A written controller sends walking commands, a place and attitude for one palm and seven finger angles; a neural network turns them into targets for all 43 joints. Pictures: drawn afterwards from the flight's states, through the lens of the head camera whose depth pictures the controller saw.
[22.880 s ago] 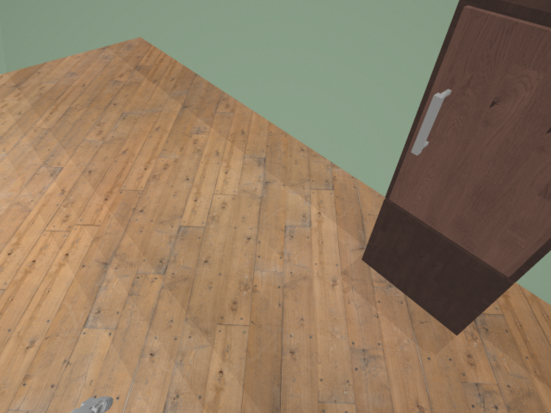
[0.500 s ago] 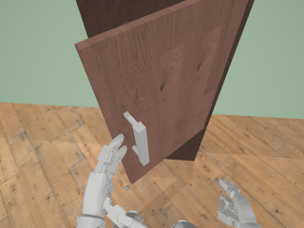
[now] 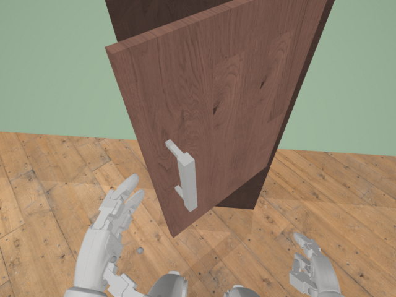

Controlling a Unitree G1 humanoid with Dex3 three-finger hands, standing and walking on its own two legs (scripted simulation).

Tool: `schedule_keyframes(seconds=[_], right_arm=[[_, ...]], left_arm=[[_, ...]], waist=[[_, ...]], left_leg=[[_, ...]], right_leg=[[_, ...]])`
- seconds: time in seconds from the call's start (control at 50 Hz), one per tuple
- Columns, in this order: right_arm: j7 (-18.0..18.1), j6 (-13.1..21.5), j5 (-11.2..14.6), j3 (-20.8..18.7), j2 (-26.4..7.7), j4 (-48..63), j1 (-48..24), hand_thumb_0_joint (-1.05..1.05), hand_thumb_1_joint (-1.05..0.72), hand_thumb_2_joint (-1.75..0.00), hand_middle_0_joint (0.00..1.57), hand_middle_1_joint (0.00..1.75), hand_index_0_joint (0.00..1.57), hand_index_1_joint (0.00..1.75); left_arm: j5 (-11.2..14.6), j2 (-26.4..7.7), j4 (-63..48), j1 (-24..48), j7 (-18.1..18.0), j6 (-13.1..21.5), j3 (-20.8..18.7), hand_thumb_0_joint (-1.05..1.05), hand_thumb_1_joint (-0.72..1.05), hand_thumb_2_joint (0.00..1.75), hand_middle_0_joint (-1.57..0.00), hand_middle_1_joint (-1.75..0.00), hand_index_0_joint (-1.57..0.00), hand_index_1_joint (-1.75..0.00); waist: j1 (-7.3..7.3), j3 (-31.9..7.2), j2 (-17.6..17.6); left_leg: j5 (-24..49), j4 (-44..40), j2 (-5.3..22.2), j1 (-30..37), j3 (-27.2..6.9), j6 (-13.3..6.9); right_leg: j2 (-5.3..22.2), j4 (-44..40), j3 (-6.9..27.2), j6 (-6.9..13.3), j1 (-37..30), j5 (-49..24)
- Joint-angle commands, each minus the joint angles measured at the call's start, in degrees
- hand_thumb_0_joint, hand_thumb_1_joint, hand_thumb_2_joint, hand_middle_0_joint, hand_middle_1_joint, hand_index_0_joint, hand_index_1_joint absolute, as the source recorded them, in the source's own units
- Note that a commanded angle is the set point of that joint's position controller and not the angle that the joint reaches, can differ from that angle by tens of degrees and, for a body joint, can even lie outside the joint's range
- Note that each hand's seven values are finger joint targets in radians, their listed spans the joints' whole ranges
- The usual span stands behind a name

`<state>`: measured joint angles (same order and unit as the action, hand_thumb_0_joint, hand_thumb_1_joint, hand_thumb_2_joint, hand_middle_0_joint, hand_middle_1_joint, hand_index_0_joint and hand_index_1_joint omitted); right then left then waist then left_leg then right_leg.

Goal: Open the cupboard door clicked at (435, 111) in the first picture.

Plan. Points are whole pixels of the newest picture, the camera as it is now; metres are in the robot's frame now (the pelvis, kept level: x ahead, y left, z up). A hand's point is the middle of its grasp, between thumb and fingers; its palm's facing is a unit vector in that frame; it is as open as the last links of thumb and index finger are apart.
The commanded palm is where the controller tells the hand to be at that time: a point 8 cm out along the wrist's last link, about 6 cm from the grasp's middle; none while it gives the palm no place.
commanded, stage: draw the hand back to the body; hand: left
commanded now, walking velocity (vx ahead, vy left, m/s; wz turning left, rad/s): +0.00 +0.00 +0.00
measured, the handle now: (182, 178) +0.32 +0.05 +0.08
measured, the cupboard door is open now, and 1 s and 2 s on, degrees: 44 44 44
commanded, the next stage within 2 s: step back with the hand held close in 1.44 s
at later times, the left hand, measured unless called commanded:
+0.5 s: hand (64, 232) +0.19 +0.19 +0.16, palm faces +0.10 -0.97 -0.23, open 15.4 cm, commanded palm +0.16 +0.25 +0.18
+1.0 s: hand out of the picture +0.22 +0.27 +0.24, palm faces +0.39 -0.83 -0.39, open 9.8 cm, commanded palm +0.17 +0.32 +0.26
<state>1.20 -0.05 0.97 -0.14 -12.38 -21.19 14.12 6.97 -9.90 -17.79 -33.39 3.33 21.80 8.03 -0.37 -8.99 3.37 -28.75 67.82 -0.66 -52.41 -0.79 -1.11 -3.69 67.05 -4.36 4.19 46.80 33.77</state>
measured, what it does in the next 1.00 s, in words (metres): rises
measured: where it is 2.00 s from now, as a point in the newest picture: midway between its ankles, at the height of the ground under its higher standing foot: outside the picture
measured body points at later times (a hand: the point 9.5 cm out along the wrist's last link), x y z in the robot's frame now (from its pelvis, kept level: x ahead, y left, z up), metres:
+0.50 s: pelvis +0.02 +0.02 +0.05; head +0.01 +0.01 +0.50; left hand +0.18 +0.24 +0.18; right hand +0.20 -0.20 -0.01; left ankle +0.04 +0.11 -0.64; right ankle +0.00 -0.08 -0.64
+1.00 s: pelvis +0.03 +0.03 +0.09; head +0.01 +0.01 +0.54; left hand +0.19 +0.32 +0.26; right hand +0.22 -0.19 +0.01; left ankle +0.04 +0.11 -0.64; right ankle +0.00 -0.08 -0.64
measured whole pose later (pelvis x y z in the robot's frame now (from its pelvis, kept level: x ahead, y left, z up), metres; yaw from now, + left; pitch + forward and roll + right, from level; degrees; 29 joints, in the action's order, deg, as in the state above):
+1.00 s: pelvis +0.03 +0.03 +0.09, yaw +0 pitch -1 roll -1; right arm 5.0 3.6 1.1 2.9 -13.1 -31.8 13.1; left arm 4.6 -20.9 -26.3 -30.5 -7.7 2.0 -15.5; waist -3.0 -2.6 3.6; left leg -16.3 32.7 -2.5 -15.0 0.7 -3.4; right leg -2.2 29.6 -0.9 1.2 9.1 19.1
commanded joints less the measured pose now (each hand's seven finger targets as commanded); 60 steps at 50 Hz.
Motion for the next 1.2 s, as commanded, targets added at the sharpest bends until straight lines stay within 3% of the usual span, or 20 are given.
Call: schedule_keyframes(seconds=[0.0,0.1,0.18,0.26,0.34,0.36,0.38,0.42,0.5,0.58,0.6,0.66,0.8,0.86,0.88,0.96,1.04,1.06,1.12,1.18], right_arm=[[0.82,2.65,1.24,-1.34,-5.26,11.39,-3.64,0.00,-0.90,-0.90,0.20,0.30,0.20,0.30],[1.71,3.34,1.73,-0.93,-6.02,10.38,-3.52,0.00,-0.90,-0.90,0.20,0.30,0.20,0.30],[1.99,4.32,1.73,-0.60,-6.35,10.47,-3.20,0.00,-0.90,-0.90,0.20,0.30,0.20,0.30],[1.95,5.20,1.84,-0.34,-6.07,10.17,-3.31,0.00,-0.90,-0.90,0.20,0.30,0.20,0.30],[1.98,5.90,2.16,-0.33,-6.41,9.67,-3.32,0.00,-0.90,-0.90,0.20,0.30,0.20,0.30],[3.79,4.50,1.55,-0.50,-6.18,10.21,-3.15,0.00,-0.90,-0.90,0.20,0.30,0.20,0.30],[4.32,4.00,1.45,0.09,-5.36,10.69,-2.62,0.00,-0.90,-0.90,0.20,0.30,0.20,0.30],[4.58,3.78,1.27,0.15,-5.29,9.52,-2.27,0.00,-0.90,-0.90,0.20,0.30,0.20,0.30],[5.21,3.04,0.95,0.59,-5.99,7.94,-3.82,0.00,-0.90,-0.90,0.20,0.30,0.20,0.30],[5.66,3.93,0.79,1.09,-5.94,6.45,-4.64,0.00,-0.90,-0.90,0.20,0.30,0.20,0.30],[5.71,4.31,0.72,1.14,-6.30,5.73,-5.19,0.00,-0.90,-0.90,0.20,0.30,0.20,0.30],[5.19,5.47,0.73,1.52,-6.08,4.37,-5.55,0.00,-0.90,-0.90,0.20,0.30,0.20,0.30],[4.64,6.47,0.40,0.98,-6.73,0.70,-7.56,0.00,-0.90,-0.90,0.20,0.30,0.20,0.30],[4.44,6.42,0.43,0.79,-6.61,-0.22,-8.19,0.00,-0.90,-0.90,0.20,0.30,0.20,0.30],[4.29,6.59,0.32,0.75,-6.75,-0.52,-8.08,0.00,-0.90,-0.90,0.20,0.30,0.20,0.30],[4.09,7.29,0.21,0.51,-6.86,-1.76,-8.83,0.00,-0.90,-0.90,0.20,0.30,0.20,0.30],[3.95,7.63,0.18,0.18,-7.01,-2.94,-9.44,0.00,-0.90,-0.90,0.20,0.30,0.20,0.30],[3.84,7.56,0.19,0.13,-6.90,-3.40,-9.55,0.00,-0.90,-0.90,0.20,0.30,0.20,0.30],[3.31,6.92,0.19,-0.32,-7.33,-3.64,-9.61,0.00,-0.90,-0.90,0.20,0.30,0.20,0.30],[3.27,6.55,0.13,-0.76,-7.75,-3.42,-10.24,0.00,-0.90,-0.90,0.20,0.30,0.20,0.30]], left_arm=[[2.04,-3.75,-16.81,-2.23,-1.73,0.01,-6.00,0.00,-0.50,0.30,-0.15,-0.30,-0.15,-0.30],[3.88,-3.55,-14.11,-4.65,1.29,-3.90,-6.33,0.00,-0.50,0.30,-0.15,-0.30,-0.15,-0.30],[4.39,-5.99,-17.62,-3.06,3.39,-4.63,-7.72,0.00,-0.50,0.30,-0.15,-0.30,-0.15,-0.30],[5.43,-8.56,-20.76,-2.61,2.98,-4.25,-11.90,0.00,-0.47,0.32,-0.15,-0.30,-0.15,-0.30],[6.93,-9.40,-21.82,-1.80,3.14,-5.07,-14.58,0.00,-0.32,0.37,-0.16,-0.30,-0.16,-0.30],[-0.09,-15.52,-23.88,-4.13,-2.66,-9.00,-15.12,0.00,-0.29,0.39,-0.16,-0.30,-0.16,-0.30],[-0.76,-10.90,-25.20,-5.20,-5.01,-11.40,-12.35,0.00,-0.26,0.40,-0.16,-0.30,-0.16,-0.30],[-1.74,-9.25,-23.98,-6.93,-7.02,-14.08,-11.56,0.00,-0.18,0.43,-0.16,-0.30,-0.16,-0.30],[-3.02,-12.79,-22.54,-2.83,-9.77,-16.31,-15.23,0.00,-0.05,0.50,-0.17,-0.30,-0.17,-0.30],[-3.52,-14.65,-23.81,0.48,-11.18,-16.61,-17.94,0.00,0.09,0.55,-0.17,-0.30,-0.17,-0.30],[-3.69,-15.99,-23.96,1.28,-11.51,-16.65,-19.30,0.00,0.13,0.57,-0.17,-0.30,-0.17,-0.30],[-3.77,-15.61,-25.66,2.20,-11.80,-16.50,-19.77,0.00,0.23,0.62,-0.18,-0.30,-0.18,-0.30],[-2.99,-18.18,-20.58,2.82,-11.91,-16.68,-26.34,0.00,0.48,0.72,-0.19,-0.30,-0.19,-0.30],[-2.73,-18.55,-20.07,4.89,-11.68,-16.47,-28.19,0.00,0.58,0.76,-0.19,-0.30,-0.19,-0.30],[-2.73,-19.12,-21.05,6.13,-11.73,-16.10,-29.12,0.00,0.62,0.78,-0.19,-0.30,-0.19,-0.30],[-2.51,-21.13,-21.98,8.72,-11.96,-15.50,-32.14,0.00,0.76,0.84,-0.19,-0.30,-0.19,-0.30],[-2.08,-23.21,-20.66,10.62,-12.16,-15.15,-35.61,0.00,0.90,0.90,-0.20,-0.30,-0.20,-0.30],[-2.01,-20.75,-18.20,9.30,-11.78,-15.24,-33.86,0.00,0.90,0.90,-0.20,-0.30,-0.20,-0.30],[-1.62,-17.46,-13.89,6.66,-10.96,-15.91,-31.06,0.00,0.90,0.90,-0.20,-0.30,-0.20,-0.30],[-1.88,-19.12,-16.51,9.36,-10.83,-15.34,-31.68,0.00,0.90,0.90,-0.20,-0.30,-0.20,-0.30]], waist=[[-0.22,-10.16,-3.41],[1.05,-4.89,-7.17],[1.02,-2.88,-3.60],[-0.26,-2.74,0.82],[-0.12,-3.27,0.44],[-3.16,-4.09,1.14],[-1.58,-2.46,2.07],[-1.32,-1.30,1.17],[-1.19,1.66,-3.30],[-1.45,1.24,-1.69],[-1.78,0.51,0.23],[-1.85,0.86,3.20],[-2.57,3.92,-2.10],[-2.54,4.94,-1.33],[-2.60,4.11,0.49],[-2.85,3.23,2.43],[-3.14,4.33,2.02],[-2.80,5.58,0.96],[-2.57,7.57,-1.85],[-2.61,5.91,-1.69]], left_leg=[[9.11,-12.29,-0.32,13.40,-1.60,-1.13],[9.48,-14.78,-0.06,14.76,-2.28,-1.29],[9.13,-17.82,0.18,18.00,-2.62,-1.26],[9.54,-20.02,0.29,20.69,-3.01,-0.87],[10.05,-21.49,0.60,22.92,-3.64,-0.70],[10.44,-24.24,1.60,24.49,-3.63,-0.63],[10.86,-24.86,1.44,25.75,-3.30,-0.68],[12.73,-25.67,1.84,26.83,-3.63,-0.74],[12.29,-28.43,1.87,29.01,-3.73,-0.96],[13.44,-31.59,1.92,33.44,-3.85,-0.95],[14.14,-32.42,2.00,34.50,-4.01,-0.83],[17.94,-34.89,2.48,37.66,-5.07,-0.12],[20.89,-39.10,2.61,39.86,-4.05,0.08],[22.34,-40.36,2.55,41.62,-3.27,0.14],[22.92,-41.04,2.59,42.29,-3.53,0.36],[24.46,-42.64,2.58,44.25,-3.49,0.52],[25.01,-43.77,2.45,44.72,-2.85,0.48],[24.56,-43.91,2.38,44.97,-2.54,0.30],[24.61,-44.43,2.41,44.93,-1.98,-0.16],[22.62,-44.92,2.18,45.96,-1.64,-0.66]], right_leg=[[1.94,-18.40,6.54,-3.36,-9.34,-13.31],[2.28,-21.52,5.78,-4.40,-10.95,-16.29],[1.66,-21.88,3.50,-3.59,-10.02,-13.99],[1.15,-22.14,2.38,-2.82,-10.76,-13.19],[0.75,-22.94,1.54,-2.75,-11.87,-13.95],[2.69,-26.53,5.40,-1.74,-14.01,-14.93],[3.06,-27.64,4.94,-1.90,-14.30,-14.99],[3.09,-27.96,4.27,-2.16,-15.57,-16.94],[3.06,-31.94,3.91,-2.37,-18.15,-16.43],[3.39,-34.03,3.66,-2.37,-21.03,-17.37],[3.47,-34.47,3.85,-2.25,-22.45,-17.95],[3.39,-35.15,3.40,-2.21,-24.30,-20.04],[3.08,-40.05,3.31,-2.31,-30.14,-23.12],[3.10,-41.46,3.49,-2.49,-31.24,-24.35],[3.18,-41.65,3.46,-2.39,-32.28,-24.43],[3.19,-43.05,3.63,-2.33,-34.61,-25.73],[3.12,-44.58,3.69,-2.31,-36.02,-26.96],[3.00,-45.06,3.57,-2.50,-35.38,-26.62],[3.13,-46.08,3.68,-2.80,-35.65,-27.22],[3.17,-47.00,4.20,-2.91,-36.28,-26.19]])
